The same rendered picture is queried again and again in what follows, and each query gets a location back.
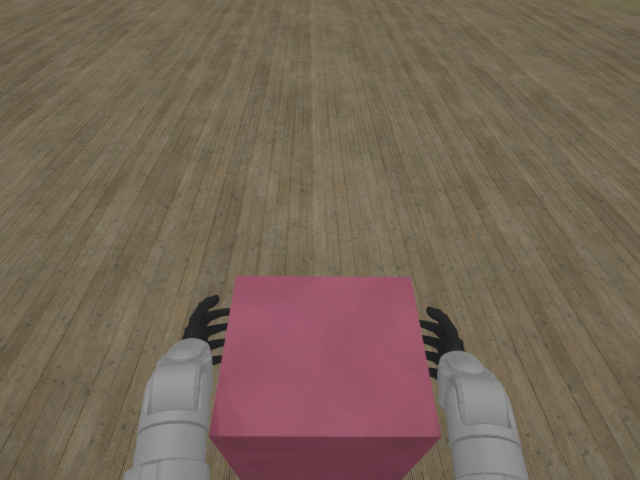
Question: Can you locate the robot left forearm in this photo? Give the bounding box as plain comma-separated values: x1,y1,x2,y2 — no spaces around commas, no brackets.
123,338,213,480

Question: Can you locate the carton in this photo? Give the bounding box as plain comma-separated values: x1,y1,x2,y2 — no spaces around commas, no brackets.
209,276,441,480

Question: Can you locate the robot right hand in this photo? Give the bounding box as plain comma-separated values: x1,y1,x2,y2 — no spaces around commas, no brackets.
419,306,465,380

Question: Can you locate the robot left hand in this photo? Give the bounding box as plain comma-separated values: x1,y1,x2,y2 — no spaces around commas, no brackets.
182,295,230,365

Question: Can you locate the robot right forearm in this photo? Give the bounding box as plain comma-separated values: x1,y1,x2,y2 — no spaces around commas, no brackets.
437,351,529,480

